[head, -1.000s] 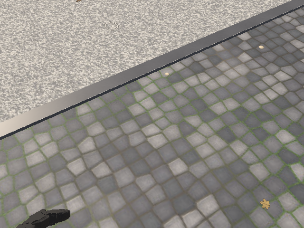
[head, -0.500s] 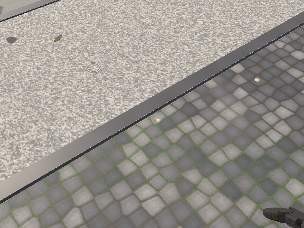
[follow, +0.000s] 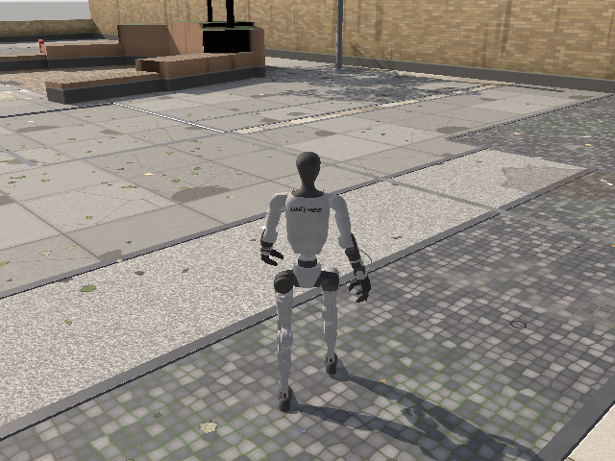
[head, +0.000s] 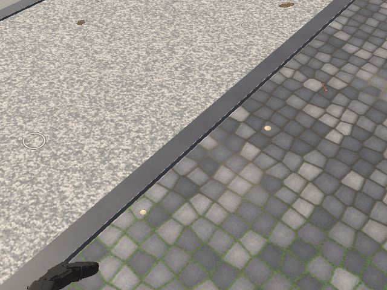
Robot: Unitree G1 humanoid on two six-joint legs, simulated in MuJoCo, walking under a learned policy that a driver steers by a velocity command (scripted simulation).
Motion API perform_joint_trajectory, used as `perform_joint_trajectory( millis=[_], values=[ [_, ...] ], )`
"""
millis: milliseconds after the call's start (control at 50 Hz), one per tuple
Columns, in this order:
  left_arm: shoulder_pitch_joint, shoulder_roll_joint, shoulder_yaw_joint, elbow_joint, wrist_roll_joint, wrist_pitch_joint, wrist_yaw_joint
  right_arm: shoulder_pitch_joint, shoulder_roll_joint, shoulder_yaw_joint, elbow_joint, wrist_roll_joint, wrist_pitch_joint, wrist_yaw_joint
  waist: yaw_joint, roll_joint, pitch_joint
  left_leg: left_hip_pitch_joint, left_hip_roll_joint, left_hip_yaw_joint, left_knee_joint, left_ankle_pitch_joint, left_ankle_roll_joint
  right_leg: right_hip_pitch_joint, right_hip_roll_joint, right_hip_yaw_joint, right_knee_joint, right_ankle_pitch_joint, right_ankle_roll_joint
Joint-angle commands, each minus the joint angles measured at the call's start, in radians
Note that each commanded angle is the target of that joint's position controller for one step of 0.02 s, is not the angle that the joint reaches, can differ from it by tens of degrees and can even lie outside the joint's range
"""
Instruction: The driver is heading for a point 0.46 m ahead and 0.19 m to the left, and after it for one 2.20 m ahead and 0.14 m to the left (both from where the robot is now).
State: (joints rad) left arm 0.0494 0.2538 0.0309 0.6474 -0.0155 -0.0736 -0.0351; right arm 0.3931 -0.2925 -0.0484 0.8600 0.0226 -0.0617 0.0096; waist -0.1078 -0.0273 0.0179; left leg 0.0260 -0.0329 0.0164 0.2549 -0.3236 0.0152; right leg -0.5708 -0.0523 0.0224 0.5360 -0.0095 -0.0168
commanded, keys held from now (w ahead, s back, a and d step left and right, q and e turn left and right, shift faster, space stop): w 0.06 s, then w+q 0.50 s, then q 0.40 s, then e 0.04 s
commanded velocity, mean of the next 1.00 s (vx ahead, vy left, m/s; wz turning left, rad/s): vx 0.38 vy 0.00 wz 0.41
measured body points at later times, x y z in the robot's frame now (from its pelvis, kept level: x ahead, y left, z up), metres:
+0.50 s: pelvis +0.27 -0.02 +0.00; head +0.30 -0.01 +0.45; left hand +0.25 +0.27 -0.13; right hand +0.50 -0.22 -0.10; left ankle +0.42 +0.15 -0.70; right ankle +0.16 -0.13 -0.74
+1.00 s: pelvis +0.48 +0.05 +0.00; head +0.51 +0.08 +0.45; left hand +0.53 +0.37 -0.10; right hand +0.73 -0.15 -0.09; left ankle +0.43 +0.13 -0.74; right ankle +0.64 -0.03 -0.71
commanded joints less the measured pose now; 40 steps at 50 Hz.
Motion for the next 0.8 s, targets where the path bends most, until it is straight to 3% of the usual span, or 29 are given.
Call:
perform_joint_trajectory(
  millis=[20, 40, 60, 80, 100, 120, 140, 160, 180, 220, 260, 300, 380, 480, 500, 540, 560, 580, 600, 620, 640, 660, 680, 700, 740, 800],
  values=[
    [0.009, 0.12, 0.042, -0.067, 0.003, -0.022, -0.005, -0.019, -0.193, -0.047, -0.037, 0.005, 0.007, -0.012, 0.096, 0.118, -0.013, -0.001, 0.27, -0.119, 0.077, 0.631, 0.133, 0.136, 0.04, -0.037, -0.06, -0.058, -0.047],
    [0.142, 0.16, 0.065, -0.026, 0.008, -0.021, 0.002, -0.023, -0.178, -0.04, -0.039, 0.004, 0.01, -0.014, 0.162, 0.102, -0.1, -0.039, 0.224, -0.078, 0.233, 0.74, 0.109, 0.332, 0.058, -0.056, -0.077, -0.044, -0.077],
    [0.322, 0.223, 0.086, 0.01, 0.018, -0.017, 0.013, -0.031, -0.134, -0.019, -0.063, -0.017, 0.007, -0.017, 0.235, 0.037, -0.244, -0.21, 0.176, -0.039, 0.499, 0.572, 0.072, 0.627, -0.077, 0.083, -0.027, -0.005, -0.137],
    [0.391, 0.319, 0.105, 0.026, 0.021, -0.01, 0.016, 0.101, -0.012, 0.02, -0.084, -0.025, -0.013, -0.008, 0.187, -0.221, -0.382, -0.629, 0.005, -0.008, 0.885, -0.047, 0.0, 1.0, -0.333, 0.531, -0.076, -0.148, -0.3],
    [0.419, 0.225, 0.085, 0.03, 0.011, -0.005, 0.017, 0.058, -0.086, 0.004, -0.064, -0.001, -0.03, -0.003, 0.233, -0.187, -0.408, -0.755, 0.01, -0.14, 1.015, -0.255, 0.004, 0.984, -0.353, 0.691, -0.195, -0.326, -0.307],
    [0.35, 0.187, 0.068, 0.029, 0.011, -0.007, 0.02, -0.045, -0.153, -0.018, -0.097, 0.025, -0.038, 0.0, 0.23, -0.121, -0.233, -0.822, 0.06, -0.141, 1.045, -0.183, 0.016, 0.849, -0.317, 0.541, -0.223, -0.34, -0.255],
    [0.28, 0.16, 0.058, 0.025, 0.014, -0.008, 0.021, -0.103, -0.146, -0.017, -0.111, 0.023, -0.038, -0.002, 0.199, -0.066, -0.148, -0.799, 0.107, -0.114, 1.005, -0.092, 0.016, 0.709, -0.277, 0.417, -0.248, -0.278, -0.226],
    [0.227, 0.128, 0.048, 0.027, 0.019, -0.013, 0.018, -0.124, -0.135, -0.02, -0.114, 0.008, -0.031, -0.003, 0.168, -0.047, -0.079, -0.768, 0.132, -0.11, 0.951, -0.032, 0.008, 0.591, -0.24, 0.331, -0.287, -0.213, -0.213],
    [0.193, 0.109, 0.043, 0.03, 0.027, -0.022, 0.016, -0.101, -0.125, -0.024, -0.107, 0.004, -0.018, -0.004, 0.132, -0.075, -0.058, -0.703, 0.158, -0.122, 0.916, 0.014, 0.002, 0.508, -0.213, 0.264, -0.322, -0.16, -0.198],
    [0.166, 0.103, 0.047, 0.046, 0.027, -0.039, 0.014, -0.06, -0.083, -0.021, -0.089, 0.007, 0.009, -0.006, 0.099, -0.074, -0.037, -0.642, 0.164, -0.121, 0.89, 0.055, -0.013, 0.422, -0.196, 0.169, -0.378, -0.088, -0.196],
    [0.167, 0.122, 0.055, 0.069, 0.031, -0.05, 0.019, -0.087, -0.068, -0.021, -0.101, 0.004, 0.023, -0.01, 0.092, -0.047, -0.006, -0.678, 0.165, -0.135, 0.848, 0.121, -0.028, 0.399, -0.199, 0.092, -0.408, -0.009, -0.199],
    [0.182, 0.134, 0.06, 0.091, 0.035, -0.051, 0.027, -0.13, -0.062, -0.022, -0.116, 0.0, 0.024, -0.009, 0.101, -0.029, 0.009, -0.724, 0.161, -0.148, 0.764, 0.221, -0.037, 0.424, -0.193, 0.023, -0.416, 0.051, -0.192],
    [0.198, 0.158, 0.063, 0.116, 0.028, -0.043, 0.039, -0.247, -0.037, -0.012, -0.151, -0.003, 0.013, 0.014, 0.142, -0.013, 0.039, -0.689, 0.143, -0.076, 0.528, 0.413, -0.024, 0.451, -0.163, -0.109, -0.428, 0.085, -0.153],
    [0.283, 0.191, 0.076, 0.167, 0.008, -0.008, 0.046, -0.388, -0.026, -0.003, -0.232, -0.003, 0.013, 0.044, 0.193, 0.0, 0.08, -0.753, 0.125, -0.011, 0.386, 0.341, 0.019, 0.639, -0.222, -0.161, -0.364, 0.176, -0.136],
    [0.284, 0.198, 0.078, 0.171, 0.004, 0.001, 0.047, -0.396, -0.031, -0.006, -0.246, -0.002, 0.013, 0.051, 0.187, -0.008, 0.077, -0.748, 0.114, 0.006, 0.373, 0.294, 0.033, 0.672, -0.232, -0.172, -0.332, 0.248, -0.127],
    [0.264, 0.226, 0.086, 0.167, 0.0, 0.018, 0.056, -0.36, -0.059, -0.02, -0.259, -0.003, 0.018, 0.058, 0.146, -0.045, 0.026, -0.647, 0.056, 0.067, 0.37, 0.188, 0.07, 0.706, -0.233, -0.202, -0.211, 0.572, -0.103],
    [0.255, 0.239, 0.089, 0.163, -0.001, 0.026, 0.062, -0.291, -0.084, -0.035, -0.25, -0.003, 0.021, 0.058, 0.103, -0.065, -0.022, -0.549, 0.016, 0.094, 0.375, 0.14, 0.093, 0.705, -0.227, -0.216, -0.1, 0.729, -0.091],
    [0.231, 0.241, 0.088, 0.155, -0.002, 0.036, 0.069, -0.15, -0.13, -0.062, -0.219, -0.005, 0.022, 0.051, 0.021, -0.053, -0.088, -0.364, -0.028, 0.104, 0.318, 0.179, 0.123, 0.648, -0.193, -0.238, 0.098, 0.784, -0.062],
    [0.226, 0.223, 0.079, 0.137, 0.003, 0.031, 0.075, -0.001, -0.201, -0.095, -0.187, -0.011, 0.027, 0.031, -0.052, 0.014, -0.172, -0.076, 0.018, -0.015, 0.263, 0.332, 0.169, 0.445, -0.143, -0.239, 0.377, 0.57, -0.009],
    [0.339, 0.07, 0.031, 0.082, 0.049, 0.004, 0.057, -0.02, -0.324, -0.112, -0.196, -0.019, 0.026, 0.016, 0.072, 0.304, -0.274, 0.326, 0.315, -0.533, 0.269, 0.554, 0.368, -0.043, 0.068, -0.195, 0.779, -0.469, 0.076],
    [0.292, 0.142, 0.034, 0.09, 0.027, -0.031, 0.04, 0.006, -0.263, -0.094, -0.236, -0.022, 0.02, 0.016, 0.006, 0.189, -0.475, 0.398, 0.409, -0.777, 0.167, 0.622, 0.454, -0.113, 0.113, 0.05, 0.932, -0.652, 0.077],
    [0.191, 0.186, 0.047, 0.06, -0.011, -0.042, 0.033, -0.042, -0.213, -0.078, -0.24, -0.027, 0.014, 0.019, -0.009, 0.125, -0.367, 0.316, 0.368, -0.597, 0.164, 0.738, 0.399, -0.166, 0.052, 0.09, 0.922, -0.578, 0.057],
    [0.158, 0.169, 0.04, 0.047, -0.007, -0.047, 0.039, -0.094, -0.175, -0.071, -0.238, -0.011, 0.011, 0.016, 0.028, 0.056, -0.243, 0.169, 0.31, -0.466, 0.164, 0.753, 0.347, -0.174, 0.011, 0.072, 0.832, -0.501, 0.048],
    [0.148, 0.17, 0.045, 0.054, 0.014, -0.04, 0.05, -0.151, -0.15, -0.065, -0.246, -0.002, 0.015, 0.011, 0.063, 0.016, -0.157, 0.022, 0.272, -0.392, 0.14, 0.748, 0.311, -0.146, -0.017, 0.058, 0.753, -0.456, 0.055],
    [0.173, 0.181, 0.055, 0.051, 0.024, -0.008, 0.057, -0.21, -0.137, -0.058, -0.272, -0.024, 0.023, 0.002, 0.124, 0.042, -0.112, -0.182, 0.232, -0.333, 0.088, 0.786, 0.295, -0.019, -0.028, 0.058, 0.674, -0.408, 0.067],
    [0.189, 0.13, 0.04, 0.051, 0.03, 0.016, 0.066, -0.218, -0.171, -0.07, -0.265, -0.025, 0.029, -0.01, 0.146, 0.066, -0.122, -0.28, 0.19, -0.263, 0.089, 0.88, 0.282, 0.032, 0.005, 0.032, 0.492, -0.343, 0.104]
  ],
)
